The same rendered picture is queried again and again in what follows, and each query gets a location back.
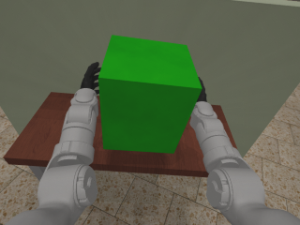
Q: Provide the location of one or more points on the right robot forearm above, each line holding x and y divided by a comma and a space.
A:
217, 149

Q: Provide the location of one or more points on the left robot upper arm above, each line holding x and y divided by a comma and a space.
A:
63, 194

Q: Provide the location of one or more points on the left robot hand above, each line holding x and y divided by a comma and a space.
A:
89, 77

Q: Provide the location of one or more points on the right robot hand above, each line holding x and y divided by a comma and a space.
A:
202, 96

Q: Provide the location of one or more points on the table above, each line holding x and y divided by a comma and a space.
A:
34, 146

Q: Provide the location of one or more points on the carton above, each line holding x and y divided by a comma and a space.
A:
147, 92

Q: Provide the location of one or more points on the left robot forearm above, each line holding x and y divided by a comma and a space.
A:
77, 136

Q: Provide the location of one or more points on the right robot upper arm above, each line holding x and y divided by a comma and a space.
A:
239, 195

